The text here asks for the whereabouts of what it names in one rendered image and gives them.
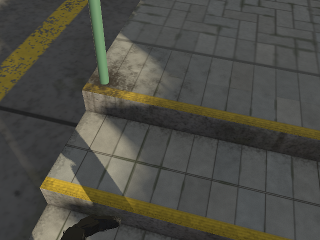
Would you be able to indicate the stairs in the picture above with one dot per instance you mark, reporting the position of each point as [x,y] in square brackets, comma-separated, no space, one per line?
[174,175]

